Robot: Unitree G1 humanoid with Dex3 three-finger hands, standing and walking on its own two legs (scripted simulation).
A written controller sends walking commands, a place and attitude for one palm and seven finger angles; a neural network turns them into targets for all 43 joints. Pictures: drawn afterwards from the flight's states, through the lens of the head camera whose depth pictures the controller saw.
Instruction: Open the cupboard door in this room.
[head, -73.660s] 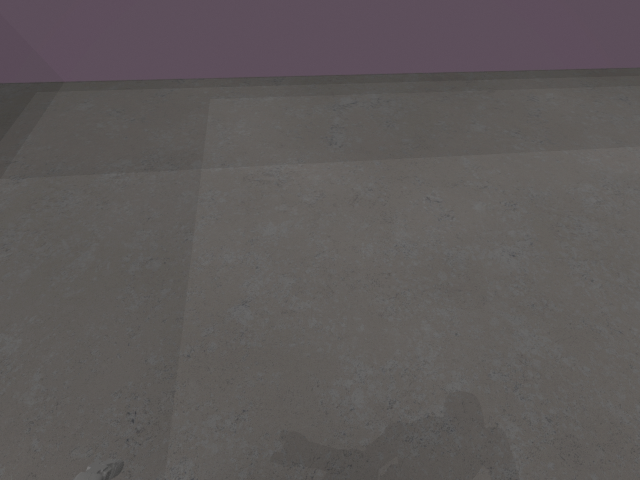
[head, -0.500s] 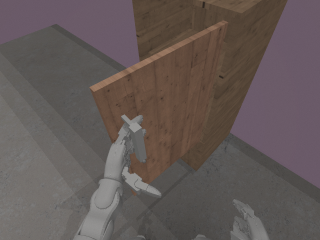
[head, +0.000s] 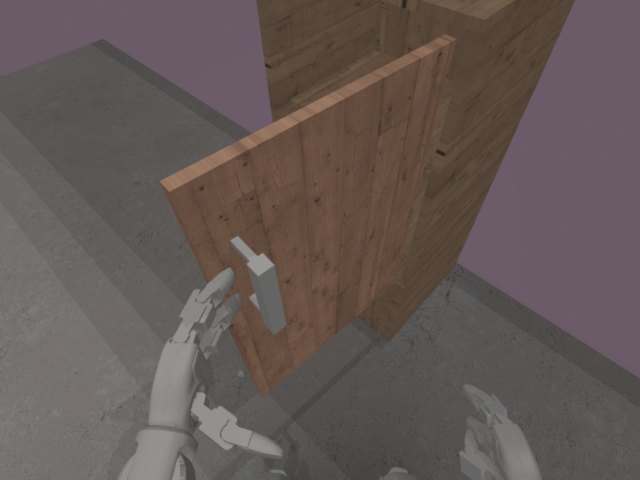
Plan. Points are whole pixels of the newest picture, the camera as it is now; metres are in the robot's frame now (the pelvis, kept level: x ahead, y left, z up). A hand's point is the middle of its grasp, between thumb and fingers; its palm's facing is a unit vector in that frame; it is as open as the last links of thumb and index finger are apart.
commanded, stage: slide the hand sideways off the handle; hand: left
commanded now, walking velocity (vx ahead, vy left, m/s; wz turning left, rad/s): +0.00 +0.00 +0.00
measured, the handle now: (258, 287) +0.33 +0.10 +0.07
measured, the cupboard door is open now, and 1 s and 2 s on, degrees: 85 85 85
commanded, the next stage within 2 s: draw the hand back to the body in 0.42 s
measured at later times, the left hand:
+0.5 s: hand (196, 412) +0.18 +0.14 +0.07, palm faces +0.02 -1.00 -0.06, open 16.3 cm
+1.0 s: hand (134, 382) +0.19 +0.19 +0.12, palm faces +0.03 -1.00 -0.09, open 16.3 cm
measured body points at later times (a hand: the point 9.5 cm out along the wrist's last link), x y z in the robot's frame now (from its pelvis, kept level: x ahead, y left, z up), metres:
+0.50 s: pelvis +0.00 -0.01 -0.01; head +0.04 -0.03 +0.44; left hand +0.18 +0.19 +0.07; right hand +0.19 -0.24 -0.08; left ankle -0.01 +0.10 -0.68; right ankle +0.03 -0.10 -0.68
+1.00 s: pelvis +0.01 +0.00 +0.01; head +0.02 -0.01 +0.46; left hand +0.19 +0.24 +0.12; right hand +0.19 -0.21 -0.05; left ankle -0.01 +0.10 -0.68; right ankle +0.03 -0.10 -0.68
